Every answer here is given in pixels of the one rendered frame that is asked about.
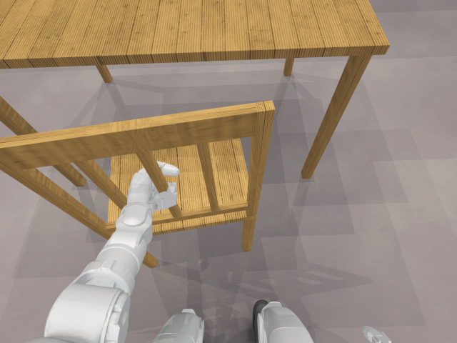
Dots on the robot right thigh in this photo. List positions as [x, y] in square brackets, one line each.
[281, 325]

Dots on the left robot forearm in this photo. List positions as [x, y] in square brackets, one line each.
[120, 260]

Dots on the right robot foot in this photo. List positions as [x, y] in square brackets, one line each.
[259, 305]

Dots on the left robot upper arm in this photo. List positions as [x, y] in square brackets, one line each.
[88, 314]

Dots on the left robot hand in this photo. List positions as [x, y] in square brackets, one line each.
[142, 189]

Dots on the chair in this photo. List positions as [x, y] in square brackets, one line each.
[213, 186]

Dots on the table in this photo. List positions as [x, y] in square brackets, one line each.
[52, 33]

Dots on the right robot hand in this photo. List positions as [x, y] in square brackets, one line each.
[373, 336]

